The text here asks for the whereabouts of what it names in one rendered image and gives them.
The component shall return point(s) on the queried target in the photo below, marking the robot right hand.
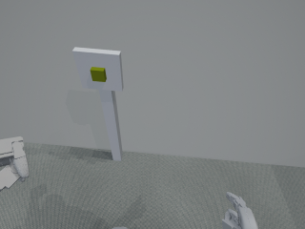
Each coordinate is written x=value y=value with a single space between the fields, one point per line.
x=242 y=219

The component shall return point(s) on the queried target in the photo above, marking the button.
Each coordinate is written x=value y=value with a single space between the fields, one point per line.
x=98 y=74

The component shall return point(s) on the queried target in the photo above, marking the robot left hand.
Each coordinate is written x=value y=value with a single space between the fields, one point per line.
x=15 y=159

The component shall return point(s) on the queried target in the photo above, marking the panel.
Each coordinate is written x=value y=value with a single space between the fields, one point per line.
x=85 y=59

